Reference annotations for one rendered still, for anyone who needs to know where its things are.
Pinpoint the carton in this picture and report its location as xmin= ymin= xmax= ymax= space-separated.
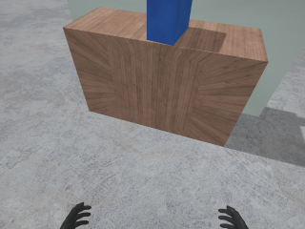
xmin=147 ymin=0 xmax=193 ymax=46

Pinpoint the pedestal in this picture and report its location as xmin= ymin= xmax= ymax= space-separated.
xmin=63 ymin=7 xmax=269 ymax=147

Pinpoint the robot right hand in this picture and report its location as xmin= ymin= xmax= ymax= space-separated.
xmin=218 ymin=205 xmax=249 ymax=229

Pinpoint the robot left hand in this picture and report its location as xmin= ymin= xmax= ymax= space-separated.
xmin=60 ymin=202 xmax=92 ymax=229

